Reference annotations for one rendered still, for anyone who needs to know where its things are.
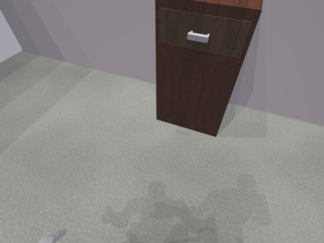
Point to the robot left hand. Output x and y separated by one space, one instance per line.
53 236

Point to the drawer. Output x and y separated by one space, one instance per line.
227 35

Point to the cabinet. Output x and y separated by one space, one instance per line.
193 86

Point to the handle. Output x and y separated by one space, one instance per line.
198 37

